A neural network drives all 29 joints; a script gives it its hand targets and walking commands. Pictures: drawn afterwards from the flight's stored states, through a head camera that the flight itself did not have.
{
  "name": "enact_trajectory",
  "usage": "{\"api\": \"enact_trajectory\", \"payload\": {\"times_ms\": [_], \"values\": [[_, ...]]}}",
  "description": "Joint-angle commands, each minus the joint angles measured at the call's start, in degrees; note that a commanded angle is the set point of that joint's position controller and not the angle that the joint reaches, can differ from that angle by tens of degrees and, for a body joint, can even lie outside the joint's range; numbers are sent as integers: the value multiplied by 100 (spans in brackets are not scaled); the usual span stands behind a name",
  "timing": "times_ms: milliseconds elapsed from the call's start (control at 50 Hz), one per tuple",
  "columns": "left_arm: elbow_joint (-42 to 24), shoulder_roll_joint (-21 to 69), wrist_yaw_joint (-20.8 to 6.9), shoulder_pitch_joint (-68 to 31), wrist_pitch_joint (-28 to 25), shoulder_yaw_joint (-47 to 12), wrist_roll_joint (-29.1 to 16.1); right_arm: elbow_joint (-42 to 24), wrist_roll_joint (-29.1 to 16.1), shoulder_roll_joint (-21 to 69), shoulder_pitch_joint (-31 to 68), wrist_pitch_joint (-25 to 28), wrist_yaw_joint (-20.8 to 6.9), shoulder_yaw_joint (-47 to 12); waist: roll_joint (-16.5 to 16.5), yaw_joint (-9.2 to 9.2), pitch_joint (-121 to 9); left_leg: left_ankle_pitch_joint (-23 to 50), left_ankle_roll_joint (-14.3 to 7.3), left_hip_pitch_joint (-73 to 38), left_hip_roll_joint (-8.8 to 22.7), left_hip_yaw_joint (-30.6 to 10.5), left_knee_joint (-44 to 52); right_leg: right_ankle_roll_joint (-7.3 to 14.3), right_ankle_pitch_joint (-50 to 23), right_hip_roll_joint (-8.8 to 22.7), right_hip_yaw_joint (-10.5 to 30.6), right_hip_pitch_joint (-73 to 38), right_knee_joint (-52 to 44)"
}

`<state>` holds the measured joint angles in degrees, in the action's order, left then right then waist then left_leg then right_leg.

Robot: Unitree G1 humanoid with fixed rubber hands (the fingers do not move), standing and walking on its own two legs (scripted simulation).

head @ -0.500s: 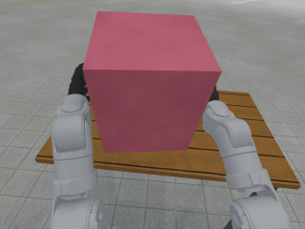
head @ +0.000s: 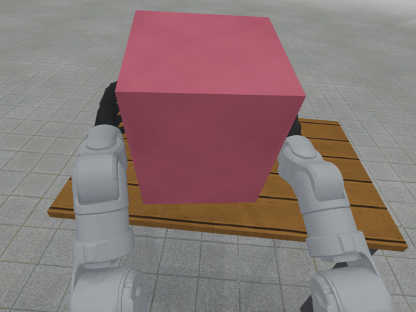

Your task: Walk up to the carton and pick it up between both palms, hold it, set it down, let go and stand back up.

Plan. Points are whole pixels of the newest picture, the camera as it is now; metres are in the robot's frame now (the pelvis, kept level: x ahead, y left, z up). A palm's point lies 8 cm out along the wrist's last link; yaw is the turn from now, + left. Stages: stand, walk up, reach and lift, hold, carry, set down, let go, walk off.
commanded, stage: hold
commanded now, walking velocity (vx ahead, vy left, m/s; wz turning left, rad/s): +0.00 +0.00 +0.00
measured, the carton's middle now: (202, 116) +0.38 +0.01 +0.24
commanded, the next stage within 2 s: none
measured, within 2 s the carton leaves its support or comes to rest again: neither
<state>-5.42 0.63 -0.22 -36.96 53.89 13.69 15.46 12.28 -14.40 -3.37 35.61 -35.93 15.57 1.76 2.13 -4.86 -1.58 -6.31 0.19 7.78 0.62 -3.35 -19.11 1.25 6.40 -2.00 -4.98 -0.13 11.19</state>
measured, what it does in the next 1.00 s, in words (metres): stands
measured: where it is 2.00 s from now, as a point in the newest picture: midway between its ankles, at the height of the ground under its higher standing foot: outside the picture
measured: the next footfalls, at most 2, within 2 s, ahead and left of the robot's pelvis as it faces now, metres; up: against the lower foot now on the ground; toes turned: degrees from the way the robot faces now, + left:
none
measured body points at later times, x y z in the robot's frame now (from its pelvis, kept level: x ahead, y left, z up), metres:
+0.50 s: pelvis +0.00 +0.00 +0.00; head -0.03 +0.03 +0.45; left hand +0.37 +0.16 +0.23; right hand +0.37 -0.15 +0.21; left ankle +0.05 +0.12 -0.75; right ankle +0.00 -0.10 -0.75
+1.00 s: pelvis +0.00 +0.00 +0.00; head -0.03 +0.04 +0.45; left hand +0.37 +0.16 +0.22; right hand +0.36 -0.15 +0.20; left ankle +0.05 +0.12 -0.75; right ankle +0.00 -0.10 -0.75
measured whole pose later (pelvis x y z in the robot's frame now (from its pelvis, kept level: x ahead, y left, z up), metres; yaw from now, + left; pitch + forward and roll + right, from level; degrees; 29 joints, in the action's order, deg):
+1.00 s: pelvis +0.00 +0.00 +0.00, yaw +0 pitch -6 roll -1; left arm -7.0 -0.1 -1.5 -35.8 54.5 13.4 16.4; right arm 13.2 -15.2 -3.5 35.0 -33.7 16.4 -0.4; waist 4.0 -5.4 0.6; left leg -6.1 0.4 5.9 0.7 -3.0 -17.9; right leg 1.5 6.7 -2.0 -4.7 -1.4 11.1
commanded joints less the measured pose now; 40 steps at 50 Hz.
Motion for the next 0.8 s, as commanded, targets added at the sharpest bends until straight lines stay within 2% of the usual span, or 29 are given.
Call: {"api": "enact_trajectory", "payload": {"times_ms": [0,40,80,100,160,180,200,240,280,300,320,340,360,380,420,440,480,540,560,580,600,680,700,720,780], "values": [[-963,2701,-755,-4187,-408,-2823,-1215,-2027,-502,2247,5708,604,-284,-1693,-501,15,-2910,1006,43,-1509,-225,243,22,-285,-579,-82,-121,55,-114],[-799,2600,-749,-4076,-382,-2723,-1168,-1764,-515,2185,5547,599,-350,-1628,-556,11,-2446,816,43,-1366,-207,239,99,-286,-476,-46,-158,88,-125],[-943,2751,-708,-4143,-402,-2842,-1206,-1775,-484,2167,5628,672,-390,-1583,-661,-39,-2634,842,116,-1437,-171,241,114,-218,-399,-112,-167,91,-111],[-899,2808,-707,-4151,-418,-2836,-1210,-1838,-431,2120,5668,702,-390,-1547,-565,-48,-2689,847,138,-1464,-199,252,87,-226,-381,-124,-167,15,-141],[-1223,2983,-700,-4239,-467,-3002,-1324,-2406,-484,2302,5976,779,-367,-1688,-600,-67,-3249,1312,153,-1746,-181,238,-53,-234,-731,-155,-130,74,-82],[-1125,2916,-702,-4234,-462,-2994,-1287,-2343,-490,2301,5921,754,-355,-1656,-665,-2,-3188,1340,141,-1704,-206,216,-56,-243,-776,-147,-104,-2,-88],[-1016,2820,-715,-4225,-472,-2911,-1239,-2182,-471,2260,5831,743,-344,-1653,-524,-40,-3053,1297,122,-1638,-194,258,-33,-272,-789,-138,-130,9,-115],[-721,2734,-732,-4133,-412,-2758,-1157,-1977,-374,2118,5837,706,-332,-1540,-534,-19,-2777,1063,83,-1458,-204,264,34,-250,-597,-107,-131,-38,-122],[-709,2745,-740,-4048,-373,-2726,-1144,-2040,-392,2173,5904,718,-359,-1568,-498,50,-2808,859,81,-1423,-208,293,81,-269,-378,-101,-128,21,-140],[-858,2790,-725,-4101,-392,-2804,-1230,-2104,-393,2182,5945,734,-353,-1559,-507,-12,-2954,878,116,-1542,-191,243,89,-247,-412,-117,-152,-4,-142],[-848,2806,-734,-4053,-407,-2780,-1219,-2152,-393,2252,5817,732,-343,-1583,-386,-8,-2957,1017,95,-1587,-204,221,39,-274,-586,-102,-142,-8,-122],[-1071,2847,-745,-4053,-482,-2853,-1321,-2348,-442,2376,5785,766,-331,-1676,-387,-76,-3236,1389,111,-1736,-216,202,-15,-305,-958,-117,-163,-151,-100],[-1153,2816,-758,-4195,-514,-2920,-1332,-2268,-474,2330,5772,756,-320,-1708,-356,-95,-3308,1546,113,-1752,-215,208,-33,-303,-1130,-115,-119,-142,-78],[-1166,2889,-767,-4094,-536,-2942,-1337,-2487,-492,2393,5827,767,-301,-1780,-397,-52,-3443,1698,93,-1808,-234,209,-86,-315,-1242,-104,-86,-196,-69],[-991,2774,-811,-3938,-500,-2826,-1224,-2302,-486,2374,5600,726,-288,-1815,-365,-22,-3184,1706,83,-1714,-243,203,-65,-330,-1377,-81,-117,-256,-54],[-1062,2740,-826,-3972,-498,-2897,-1220,-2322,-486,2287,5571,721,-281,-1782,-481,-60,-3281,1786,46,-1778,-260,225,-68,-306,-1439,-57,-96,-265,-74],[-1193,2776,-829,-3908,-462,-2967,-1260,-2445,-475,2151,5599,725,-258,-1778,-601,-56,-3291,1636,112,-1777,-262,229,-74,-260,-1158,-97,-82,-257,-131],[-1092,2628,-778,-4033,-415,-2812,-1140,-2007,-505,2233,5574,681,-275,-1747,-480,12,-2805,1299,95,-1566,-221,237,69,-262,-916,-88,-114,-146,-122],[-1184,2674,-760,-4074,-414,-2883,-1146,-2056,-520,2258,5605,697,-298,-1731,-595,-20,-2863,1254,101,-1617,-268,292,48,-286,-838,-68,-97,-111,-115],[-1188,2703,-760,-3888,-426,-2833,-1179,-2065,-566,2217,5434,710,-304,-1766,-421,10,-2834,1281,95,-1676,-214,259,72,-272,-869,-94,-113,-114,-114],[-1275,2763,-758,-3912,-443,-2924,-1236,-2446,-595,2251,5661,761,-299,-1882,-440,38,-3077,1390,93,-1758,-228,254,26,-284,-915,-149,-122,-185,-126],[-1180,2723,-801,-4127,-450,-2964,-1330,-2422,-499,2226,5731,754,-255,-1755,-483,-67,-3165,1459,77,-1721,-242,288,-12,-290,-954,-103,-107,-73,-127],[-832,2532,-889,-3969,-426,-2702,-1153,-1856,-421,2229,5368,673,-247,-1707,-182,-189,-2572,1451,-43,-1626,-244,295,13,-332,-1212,6,14,-153,-137],[-927,2573,-958,-3884,-432,-2616,-1129,-1924,-484,2213,5393,703,-242,-1713,-296,-87,-2758,1393,-47,-1612,-258,265,49,-348,-1293,-4,-12,-332,-86],[-1197,2618,-974,-3975,-454,-2787,-1203,-2152,-594,2271,5480,725,-194,-1787,-478,-132,-3091,1633,15,-1776,-268,235,-18,-343,-1419,-32,-44,-294,-57]]}}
